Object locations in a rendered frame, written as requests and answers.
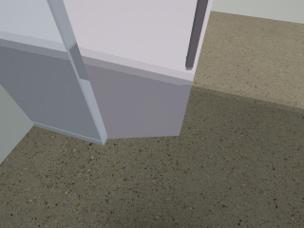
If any fridge door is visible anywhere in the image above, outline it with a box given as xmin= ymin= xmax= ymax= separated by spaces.
xmin=63 ymin=0 xmax=214 ymax=139

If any handle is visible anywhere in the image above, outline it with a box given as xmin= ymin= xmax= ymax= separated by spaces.
xmin=185 ymin=0 xmax=209 ymax=68

